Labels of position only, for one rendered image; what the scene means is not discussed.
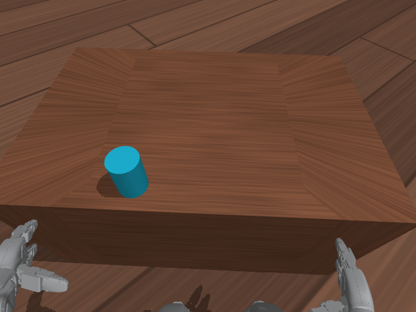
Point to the left robot hand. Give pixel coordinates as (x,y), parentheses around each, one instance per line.
(15,255)

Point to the right robot hand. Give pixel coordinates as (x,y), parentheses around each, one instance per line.
(352,283)

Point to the can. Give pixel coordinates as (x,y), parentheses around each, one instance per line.
(125,167)

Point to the left robot arm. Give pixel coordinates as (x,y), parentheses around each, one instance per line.
(8,289)

